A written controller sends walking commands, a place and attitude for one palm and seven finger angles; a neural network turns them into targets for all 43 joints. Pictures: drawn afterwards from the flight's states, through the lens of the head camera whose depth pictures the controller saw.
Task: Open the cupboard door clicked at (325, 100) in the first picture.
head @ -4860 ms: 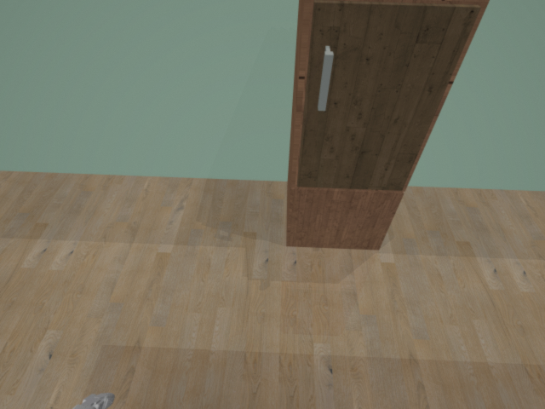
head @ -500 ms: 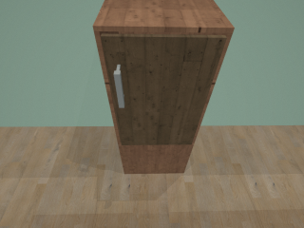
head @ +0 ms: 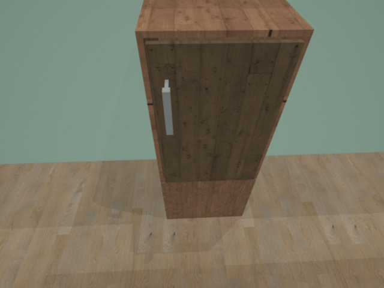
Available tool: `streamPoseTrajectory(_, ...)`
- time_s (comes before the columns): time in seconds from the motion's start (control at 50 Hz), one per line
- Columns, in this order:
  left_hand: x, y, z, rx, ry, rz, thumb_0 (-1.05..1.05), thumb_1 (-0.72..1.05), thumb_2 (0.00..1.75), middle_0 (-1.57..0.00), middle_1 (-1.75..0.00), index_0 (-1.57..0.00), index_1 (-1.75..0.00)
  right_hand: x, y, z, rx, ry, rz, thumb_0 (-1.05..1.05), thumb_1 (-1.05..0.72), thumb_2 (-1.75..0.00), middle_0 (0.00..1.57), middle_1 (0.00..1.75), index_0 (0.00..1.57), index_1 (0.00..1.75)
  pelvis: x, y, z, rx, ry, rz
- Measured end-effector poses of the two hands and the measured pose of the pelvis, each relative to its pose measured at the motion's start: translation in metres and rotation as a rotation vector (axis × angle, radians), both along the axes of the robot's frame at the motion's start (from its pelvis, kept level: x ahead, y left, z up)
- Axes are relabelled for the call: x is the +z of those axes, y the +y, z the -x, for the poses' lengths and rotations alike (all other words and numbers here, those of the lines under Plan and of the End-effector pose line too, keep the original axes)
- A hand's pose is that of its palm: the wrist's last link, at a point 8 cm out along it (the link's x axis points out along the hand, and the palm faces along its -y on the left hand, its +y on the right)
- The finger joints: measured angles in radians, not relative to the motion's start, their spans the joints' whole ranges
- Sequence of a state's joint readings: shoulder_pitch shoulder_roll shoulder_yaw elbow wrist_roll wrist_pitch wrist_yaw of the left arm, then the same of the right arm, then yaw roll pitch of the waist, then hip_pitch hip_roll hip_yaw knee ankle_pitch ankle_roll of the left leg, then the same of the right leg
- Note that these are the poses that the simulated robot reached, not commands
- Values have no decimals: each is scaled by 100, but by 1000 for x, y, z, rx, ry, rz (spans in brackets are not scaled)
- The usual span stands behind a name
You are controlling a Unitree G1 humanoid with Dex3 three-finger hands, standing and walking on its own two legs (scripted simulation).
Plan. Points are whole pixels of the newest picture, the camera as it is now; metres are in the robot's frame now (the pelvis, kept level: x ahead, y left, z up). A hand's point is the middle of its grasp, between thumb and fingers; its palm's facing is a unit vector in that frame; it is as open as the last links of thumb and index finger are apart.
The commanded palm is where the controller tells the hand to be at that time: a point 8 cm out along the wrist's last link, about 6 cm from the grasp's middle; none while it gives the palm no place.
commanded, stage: look again from close up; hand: left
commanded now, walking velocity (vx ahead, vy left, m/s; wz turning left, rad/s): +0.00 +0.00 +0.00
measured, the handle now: (168, 108) +0.55 +0.10 +0.06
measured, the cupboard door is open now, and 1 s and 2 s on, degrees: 0 0 0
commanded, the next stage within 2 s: shuffle to correct the standing spot in 0.08 s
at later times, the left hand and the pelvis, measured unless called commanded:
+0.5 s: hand out of the picture +0.02 +0.14 -0.18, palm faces +0.03 -0.98 -0.18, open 7.4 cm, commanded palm none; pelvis +0.03 -0.04 -0.01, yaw +2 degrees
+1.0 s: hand out of the picture +0.05 +0.06 -0.18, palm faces +0.15 -0.98 -0.16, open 7.4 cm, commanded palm none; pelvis +0.04 -0.12 +0.00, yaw +7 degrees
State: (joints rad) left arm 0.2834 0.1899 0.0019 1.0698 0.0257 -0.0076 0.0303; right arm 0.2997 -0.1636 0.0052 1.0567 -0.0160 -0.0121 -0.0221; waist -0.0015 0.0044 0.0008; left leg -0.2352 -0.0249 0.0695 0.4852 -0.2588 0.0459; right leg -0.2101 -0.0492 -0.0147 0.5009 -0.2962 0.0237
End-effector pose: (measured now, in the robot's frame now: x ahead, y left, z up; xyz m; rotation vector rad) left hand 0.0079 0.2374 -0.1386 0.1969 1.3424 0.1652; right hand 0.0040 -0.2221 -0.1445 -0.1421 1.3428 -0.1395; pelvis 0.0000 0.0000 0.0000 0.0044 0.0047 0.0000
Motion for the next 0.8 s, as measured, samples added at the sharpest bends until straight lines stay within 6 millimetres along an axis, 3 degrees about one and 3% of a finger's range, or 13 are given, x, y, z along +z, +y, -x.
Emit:
streamPoseTrajectory(0.12,0,0,-6,-9,18,6,0,90,90,-20,-30,-19,-30,1,3,4,-2,35,-9,1,-93,-90,20,30,20,30,1,0,-5,-2,11,-2)
streamPoseTrajectory(0.32,-10,-24,-11,-1,53,57,0,90,90,-20,-30,-19,-30,2,-5,-12,-2,46,9,0,-91,-90,20,30,20,30,0,-8,-19,7,13,-6)
streamPoseTrajectory(0.44,-14,-41,-12,20,74,62,0,91,90,-20,-30,-20,-30,-1,-22,-25,-2,50,22,0,-91,-90,21,30,20,30,-4,-24,-26,25,23,-10)
streamPoseTrajectory(0.56,-12,-61,-11,63,67,46,0,91,90,-20,-30,-20,-30,-7,-51,-37,20,64,29,0,-91,-90,21,30,20,30,-8,-49,-32,55,36,4)
streamPoseTrajectory(0.66,-17,-80,0,126,60,53,0,90,90,-20,-30,-20,-30,-7,-71,-60,79,75,57,0,-91,-90,20,30,20,30,-11,-64,-37,111,30,15)
streamPoseTrajectory(0.8,-36,-109,23,160,150,121,0,90,90,-20,-30,-19,-30,-1,-77,-107,118,-41,87,0,-91,-90,20,30,20,30,-18,-76,-44,102,17,5)
